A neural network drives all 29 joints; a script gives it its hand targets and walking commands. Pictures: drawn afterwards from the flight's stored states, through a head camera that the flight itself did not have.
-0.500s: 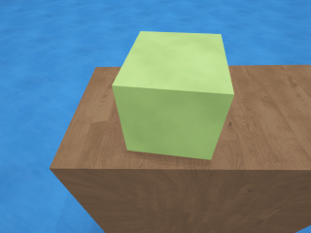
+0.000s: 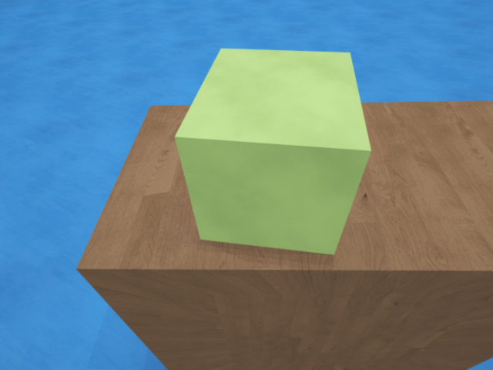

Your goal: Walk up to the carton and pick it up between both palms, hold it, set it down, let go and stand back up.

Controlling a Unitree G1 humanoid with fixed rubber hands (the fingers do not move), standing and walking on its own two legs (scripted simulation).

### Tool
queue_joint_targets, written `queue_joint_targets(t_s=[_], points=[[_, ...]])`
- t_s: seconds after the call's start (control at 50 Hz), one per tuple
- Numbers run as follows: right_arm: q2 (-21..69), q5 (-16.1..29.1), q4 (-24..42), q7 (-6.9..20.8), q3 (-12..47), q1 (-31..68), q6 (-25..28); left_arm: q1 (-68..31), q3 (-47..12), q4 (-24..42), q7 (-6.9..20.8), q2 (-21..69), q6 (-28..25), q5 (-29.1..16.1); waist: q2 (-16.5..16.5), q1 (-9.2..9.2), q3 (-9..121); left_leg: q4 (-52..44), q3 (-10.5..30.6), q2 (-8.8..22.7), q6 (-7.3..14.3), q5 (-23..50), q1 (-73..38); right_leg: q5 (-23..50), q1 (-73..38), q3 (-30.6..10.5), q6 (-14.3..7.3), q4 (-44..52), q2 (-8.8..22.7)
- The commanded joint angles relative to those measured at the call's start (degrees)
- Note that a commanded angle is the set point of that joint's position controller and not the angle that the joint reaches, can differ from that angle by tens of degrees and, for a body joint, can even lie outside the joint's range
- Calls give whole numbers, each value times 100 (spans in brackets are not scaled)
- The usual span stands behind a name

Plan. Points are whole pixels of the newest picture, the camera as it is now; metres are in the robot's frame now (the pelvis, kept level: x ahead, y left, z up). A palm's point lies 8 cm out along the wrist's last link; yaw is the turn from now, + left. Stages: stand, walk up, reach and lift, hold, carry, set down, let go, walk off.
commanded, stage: stand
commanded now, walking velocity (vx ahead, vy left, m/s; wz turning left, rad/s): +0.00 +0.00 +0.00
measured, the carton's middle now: (274, 146) +0.51 -0.04 +0.12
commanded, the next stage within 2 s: none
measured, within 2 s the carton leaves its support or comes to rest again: neither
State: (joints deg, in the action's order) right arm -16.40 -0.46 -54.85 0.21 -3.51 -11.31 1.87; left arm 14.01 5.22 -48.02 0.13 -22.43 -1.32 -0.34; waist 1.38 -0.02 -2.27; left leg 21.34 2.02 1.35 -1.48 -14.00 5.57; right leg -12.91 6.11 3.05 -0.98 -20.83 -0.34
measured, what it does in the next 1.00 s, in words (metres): stands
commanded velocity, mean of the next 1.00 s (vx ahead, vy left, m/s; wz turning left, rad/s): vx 0.00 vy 0.00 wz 0.00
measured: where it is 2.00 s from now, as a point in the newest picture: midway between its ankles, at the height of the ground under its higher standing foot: outside the picture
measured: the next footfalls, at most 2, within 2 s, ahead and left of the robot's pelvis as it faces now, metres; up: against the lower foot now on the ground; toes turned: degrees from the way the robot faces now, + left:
none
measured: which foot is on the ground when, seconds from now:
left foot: down 0.00-1.00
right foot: down 0.00-1.00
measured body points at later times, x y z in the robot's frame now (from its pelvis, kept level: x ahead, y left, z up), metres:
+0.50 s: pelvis +0.00 +0.00 +0.00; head +0.01 -0.01 +0.45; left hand +0.10 +0.33 -0.09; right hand +0.09 -0.28 -0.14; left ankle -0.03 +0.14 -0.75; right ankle -0.02 -0.11 -0.75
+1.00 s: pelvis +0.01 +0.00 +0.00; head +0.02 -0.01 +0.45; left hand +0.10 +0.33 -0.09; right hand +0.09 -0.28 -0.14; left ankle -0.03 +0.14 -0.75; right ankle -0.02 -0.11 -0.75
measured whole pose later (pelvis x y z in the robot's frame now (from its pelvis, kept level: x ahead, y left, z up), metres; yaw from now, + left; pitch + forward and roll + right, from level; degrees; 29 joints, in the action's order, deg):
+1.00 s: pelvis +0.01 +0.00 +0.00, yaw +0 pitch -1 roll +0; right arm -16.6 -0.5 -54.9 0.2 -3.4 -10.9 1.7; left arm 13.4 5.2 -48.1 0.1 -22.3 -1.2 -0.3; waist 1.6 0.1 -2.4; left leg 20.5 2.0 1.3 -1.7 -14.0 5.2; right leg -13.4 6.1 3.0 -1.1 -20.8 -0.3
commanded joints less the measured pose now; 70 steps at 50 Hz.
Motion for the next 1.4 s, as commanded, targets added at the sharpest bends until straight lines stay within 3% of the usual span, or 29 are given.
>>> queue_joint_targets(t_s=[0.0,0.02,0.04,0.16,0.22,0.32,0.36,0.38,0.46,0.54,0.6,0.64,0.68,0.7,0.76,0.84,0.94,0.98,1.02,1.08,1.16,1.22,1.36,1.38], points=[[-1535,-24,239,-100,-156,606,-25,-460,-59,-141,-53,-971,-70,96,764,20,-467,-564,399,478,172,1157,405,1156,167,-764,-198,307,811],[-1471,-35,255,-102,-171,624,-40,-525,-40,-89,-55,-973,-72,130,599,35,-350,-590,425,496,178,1048,372,1158,99,-728,-215,257,782],[-1432,-48,252,-102,-156,661,-47,-514,-37,-77,-58,-1002,-78,123,590,-20,-431,-580,433,495,190,1152,422,1186,130,-734,-214,263,771],[-1457,-9,234,-91,-140,636,-36,-536,-47,-114,-68,-1015,-97,129,541,46,-285,-570,447,503,180,1224,259,1304,90,-760,-230,242,802],[-1396,-43,275,-82,-145,644,-50,-520,-37,-104,-58,-1034,-86,117,668,26,-380,-527,377,462,170,1140,350,1164,158,-740,-214,291,798],[-1486,-27,223,-96,-158,636,-37,-489,-24,-110,-45,-1022,-68,116,549,9,-379,-573,421,489,140,1155,328,1089,153,-722,-201,264,769],[-1477,-33,249,-113,-157,686,-57,-523,-47,-103,-43,-966,-66,120,675,28,-405,-597,419,477,145,1106,320,1138,172,-732,-185,304,765],[-1426,-39,263,-106,-132,657,-48,-455,-39,-128,-57,-1050,-66,109,481,30,-409,-581,453,514,181,1088,361,1111,175,-710,-193,294,748],[-1491,-38,230,-98,-151,587,-47,-458,-27,-99,-57,-1031,-89,126,669,1,-425,-581,417,491,186,1209,329,1204,164,-759,-209,253,789],[-1467,-35,240,-112,-143,649,-40,-504,-50,-135,-58,-983,-68,103,480,23,-400,-570,450,486,160,1259,327,1224,120,-706,-199,301,768],[-1524,-14,234,-92,-154,651,-43,-515,-65,-98,-51,-944,-76,101,679,18,-307,-517,393,481,144,1336,255,1318,132,-722,-193,257,800],[-1428,-62,245,-86,-132,630,-60,-553,-42,-122,-70,-980,-85,116,441,43,-329,-532,425,477,157,1375,306,1252,72,-655,-161,257,729],[-1476,-40,238,-112,-145,677,-66,-507,-45,-106,-43,-975,-76,104,677,-13,-347,-509,357,454,136,1244,298,1282,114,-742,-179,315,775],[-1386,-33,257,-103,-133,615,-66,-549,-51,-104,-60,-1018,-81,129,545,59,-350,-582,407,471,146,1168,333,1219,116,-689,-197,269,763],[-1476,-3,257,-93,-158,687,-65,-561,-52,-115,-52,-979,-67,126,510,22,-373,-555,389,460,132,1314,361,1314,120,-685,-184,262,761],[-1513,-21,255,-92,-142,641,-46,-484,-57,-110,-59,-935,-95,104,631,23,-383,-593,410,473,129,1167,308,1084,183,-721,-169,298,749],[-1409,-22,239,-85,-111,605,-29,-466,-34,-130,-40,-1006,-74,121,530,22,-407,-616,424,496,154,1101,333,1118,200,-741,-189,262,788],[-1480,-67,237,-88,-141,658,-48,-544,-42,-101,-48,-979,-63,117,682,27,-376,-594,401,485,160,1173,360,1173,112,-735,-193,265,773],[-1489,-42,251,-95,-147,643,-37,-570,-52,-85,-43,-979,-68,111,520,14,-328,-602,419,483,175,1278,345,1297,99,-718,-207,216,778],[-1502,-38,264,-93,-149,623,-36,-537,-59,-137,-37,-976,-66,110,651,12,-309,-531,391,485,145,1300,266,1242,98,-727,-209,266,776],[-1436,-36,239,-94,-139,600,-20,-588,-43,-83,-62,-971,-68,128,430,31,-420,-625,446,478,155,1223,368,1223,108,-699,-211,251,743],[-1486,-56,279,-83,-147,664,-53,-577,-42,-117,-44,-964,-74,99,633,51,-370,-547,355,458,144,1242,338,1244,110,-713,-172,325,779],[-1462,-39,258,-100,-133,617,-59,-539,-28,-118,-48,-1022,-72,107,500,-10,-361,-555,391,481,157,1191,360,1205,76,-712,-186,271,767],[-1415,-21,243,-99,-129,596,-42,-580,-48,-126,-49,-950,-70,123,512,60,-290,-586,411,473,155,1206,315,1237,68,-708,-205,264,784]])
